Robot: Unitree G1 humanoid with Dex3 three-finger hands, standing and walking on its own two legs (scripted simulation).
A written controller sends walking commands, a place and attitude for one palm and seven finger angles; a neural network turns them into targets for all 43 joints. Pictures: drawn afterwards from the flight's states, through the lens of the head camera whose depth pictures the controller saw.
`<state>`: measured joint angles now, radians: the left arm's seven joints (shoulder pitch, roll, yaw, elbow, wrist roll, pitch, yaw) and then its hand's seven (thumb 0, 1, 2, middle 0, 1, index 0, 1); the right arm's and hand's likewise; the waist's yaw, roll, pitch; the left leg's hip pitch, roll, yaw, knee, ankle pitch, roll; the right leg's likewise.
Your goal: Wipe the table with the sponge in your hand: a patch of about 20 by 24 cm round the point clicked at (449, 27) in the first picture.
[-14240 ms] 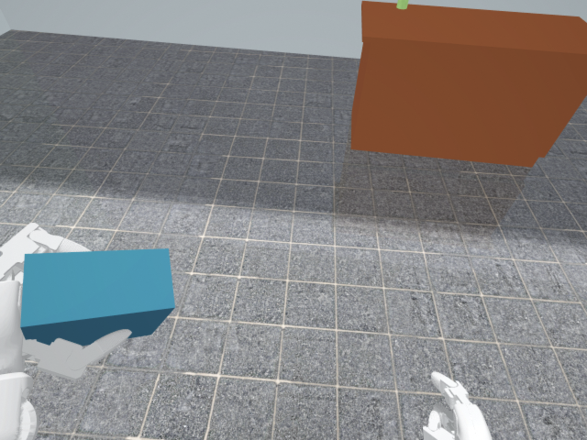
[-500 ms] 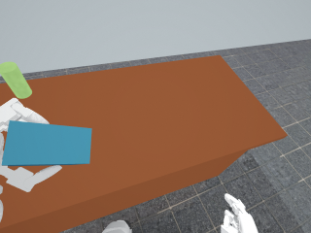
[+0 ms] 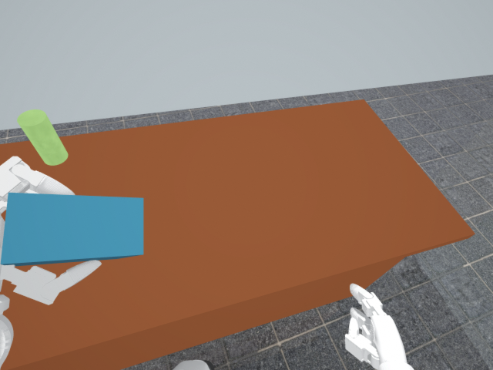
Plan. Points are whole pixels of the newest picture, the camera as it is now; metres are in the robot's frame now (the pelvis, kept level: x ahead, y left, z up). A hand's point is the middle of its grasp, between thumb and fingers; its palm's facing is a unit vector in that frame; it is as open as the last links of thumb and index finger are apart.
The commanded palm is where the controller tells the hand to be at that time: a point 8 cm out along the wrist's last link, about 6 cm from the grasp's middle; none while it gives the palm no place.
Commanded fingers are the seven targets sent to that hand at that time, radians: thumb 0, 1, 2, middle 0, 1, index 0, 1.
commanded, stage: look again from close up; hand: left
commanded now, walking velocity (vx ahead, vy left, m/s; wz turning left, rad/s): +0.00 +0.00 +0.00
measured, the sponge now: (93, 232) +0.24 +0.22 +0.14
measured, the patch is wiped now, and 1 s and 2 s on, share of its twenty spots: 0.00 0.00 0.00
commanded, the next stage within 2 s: come to a stop and stand still in 0.14 s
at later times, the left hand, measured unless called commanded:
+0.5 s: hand (85, 205) +0.26 +0.23 +0.17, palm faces +0.32 -0.84 -0.44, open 10.5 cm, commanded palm +0.20 +0.26 +0.18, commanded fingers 0.00 0.10 1.30 -1.20 -1.60 -1.20 -1.60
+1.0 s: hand (55, 226) +0.24 +0.26 +0.15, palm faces +0.30 -0.82 -0.49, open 10.5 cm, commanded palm +0.17 +0.28 +0.18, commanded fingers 0.00 0.10 1.30 -1.20 -1.60 -1.20 -1.60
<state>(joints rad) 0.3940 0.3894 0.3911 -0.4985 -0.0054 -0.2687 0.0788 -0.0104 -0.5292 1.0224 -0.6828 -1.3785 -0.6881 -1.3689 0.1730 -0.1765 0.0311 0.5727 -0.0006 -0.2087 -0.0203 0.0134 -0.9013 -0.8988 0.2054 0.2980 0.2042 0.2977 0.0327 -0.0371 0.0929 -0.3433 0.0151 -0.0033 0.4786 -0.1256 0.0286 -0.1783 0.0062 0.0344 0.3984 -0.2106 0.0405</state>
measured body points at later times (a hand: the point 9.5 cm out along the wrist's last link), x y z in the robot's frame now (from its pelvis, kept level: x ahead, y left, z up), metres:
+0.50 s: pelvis +0.04 -0.01 +0.00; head +0.07 +0.00 +0.45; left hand +0.23 +0.27 +0.19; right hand +0.21 -0.24 -0.07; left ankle +0.08 +0.10 -0.74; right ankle +0.00 -0.16 -0.74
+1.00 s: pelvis +0.00 +0.00 +0.00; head +0.06 +0.03 +0.44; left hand +0.21 +0.30 +0.18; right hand +0.16 -0.23 -0.08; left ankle +0.08 +0.10 -0.74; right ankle +0.00 -0.16 -0.74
